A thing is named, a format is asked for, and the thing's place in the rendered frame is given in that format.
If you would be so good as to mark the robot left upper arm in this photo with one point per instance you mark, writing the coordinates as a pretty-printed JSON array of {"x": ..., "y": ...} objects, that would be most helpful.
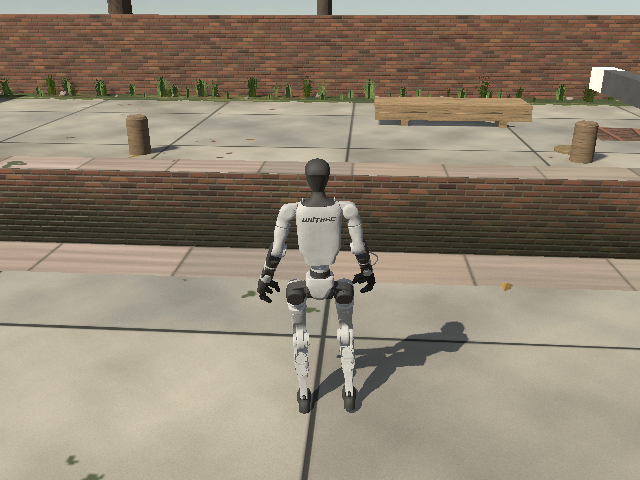
[{"x": 286, "y": 213}]

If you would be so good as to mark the robot right hand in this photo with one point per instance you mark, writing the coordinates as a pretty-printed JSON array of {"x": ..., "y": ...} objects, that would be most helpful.
[{"x": 360, "y": 278}]

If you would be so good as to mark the left robot forearm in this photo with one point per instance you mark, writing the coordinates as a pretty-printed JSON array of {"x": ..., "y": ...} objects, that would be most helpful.
[{"x": 270, "y": 266}]

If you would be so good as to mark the right robot forearm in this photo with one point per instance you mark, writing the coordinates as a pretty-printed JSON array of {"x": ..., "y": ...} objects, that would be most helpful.
[{"x": 365, "y": 262}]

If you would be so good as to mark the robot left foot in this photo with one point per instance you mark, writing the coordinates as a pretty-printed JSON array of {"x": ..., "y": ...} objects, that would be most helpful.
[{"x": 304, "y": 405}]

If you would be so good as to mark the robot right upper arm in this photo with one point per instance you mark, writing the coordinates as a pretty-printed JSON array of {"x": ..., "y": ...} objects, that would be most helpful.
[{"x": 350, "y": 211}]

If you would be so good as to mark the robot left hand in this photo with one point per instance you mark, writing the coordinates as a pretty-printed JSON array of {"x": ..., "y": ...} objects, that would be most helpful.
[{"x": 263, "y": 287}]

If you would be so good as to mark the robot right thigh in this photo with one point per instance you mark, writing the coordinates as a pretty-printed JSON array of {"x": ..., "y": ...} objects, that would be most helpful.
[{"x": 344, "y": 300}]

